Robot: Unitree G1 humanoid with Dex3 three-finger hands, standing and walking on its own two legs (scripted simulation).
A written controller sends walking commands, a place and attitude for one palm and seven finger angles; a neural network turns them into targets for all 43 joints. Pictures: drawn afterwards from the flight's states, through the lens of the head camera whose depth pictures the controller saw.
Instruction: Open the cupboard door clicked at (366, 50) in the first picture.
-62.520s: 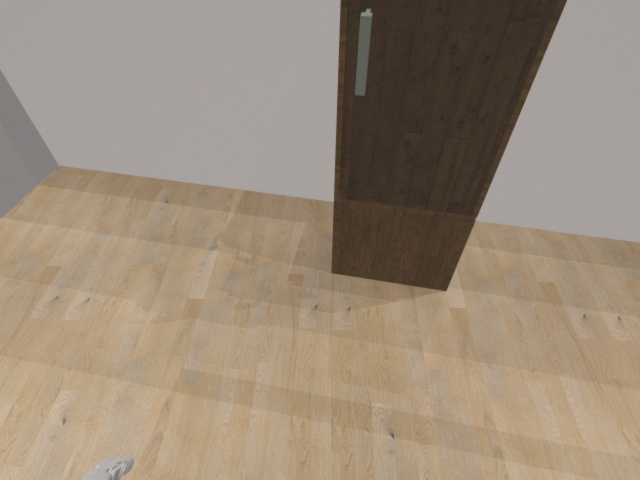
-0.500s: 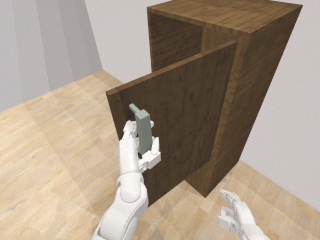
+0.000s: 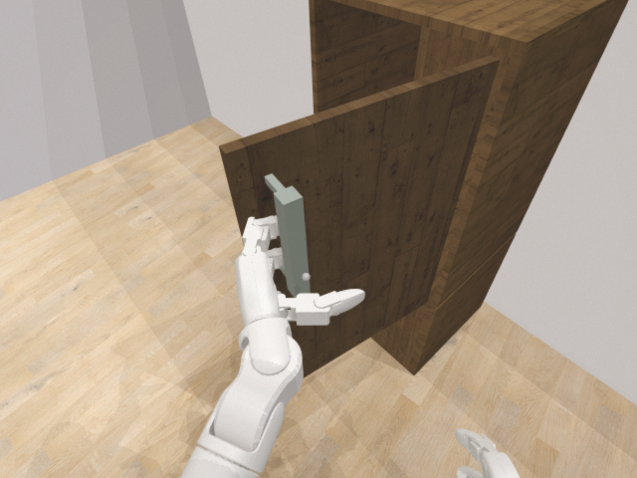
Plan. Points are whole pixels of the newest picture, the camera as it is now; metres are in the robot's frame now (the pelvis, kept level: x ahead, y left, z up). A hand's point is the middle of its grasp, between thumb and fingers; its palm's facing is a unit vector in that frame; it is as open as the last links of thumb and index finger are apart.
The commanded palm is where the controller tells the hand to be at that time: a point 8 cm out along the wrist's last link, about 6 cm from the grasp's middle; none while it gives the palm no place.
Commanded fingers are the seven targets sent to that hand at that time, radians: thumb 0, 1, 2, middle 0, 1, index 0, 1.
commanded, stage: open thumb and fingers to let go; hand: left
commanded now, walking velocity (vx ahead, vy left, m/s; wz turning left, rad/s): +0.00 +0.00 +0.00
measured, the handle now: (286, 239) +0.37 +0.07 +0.13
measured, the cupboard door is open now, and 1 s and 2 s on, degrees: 80 82 82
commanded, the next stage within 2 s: slide the hand sideways off the handle in 0.32 s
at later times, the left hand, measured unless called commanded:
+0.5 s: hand (310, 284) +0.31 +0.03 +0.12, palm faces +0.15 -0.99 -0.04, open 15.6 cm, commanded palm +0.27 +0.06 +0.12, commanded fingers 0.00 -0.50 0.30 -0.15 -0.30 -0.15 -0.30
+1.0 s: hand (294, 320) +0.26 +0.05 +0.12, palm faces -0.14 -0.99 -0.01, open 16.4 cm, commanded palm +0.23 +0.10 +0.12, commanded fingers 0.00 -0.50 0.30 -0.15 -0.30 -0.15 -0.30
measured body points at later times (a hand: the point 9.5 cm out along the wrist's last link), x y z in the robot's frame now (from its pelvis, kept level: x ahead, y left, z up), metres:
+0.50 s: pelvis -0.01 +0.01 +0.00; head -0.02 -0.01 +0.45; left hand +0.29 +0.08 +0.13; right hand +0.18 -0.19 -0.09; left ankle +0.00 +0.12 -0.73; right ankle +0.00 -0.09 -0.73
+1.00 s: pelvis +0.00 +0.01 +0.00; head -0.03 -0.01 +0.45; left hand +0.26 +0.10 +0.13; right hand +0.18 -0.20 -0.08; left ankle +0.00 +0.12 -0.73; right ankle +0.00 -0.09 -0.73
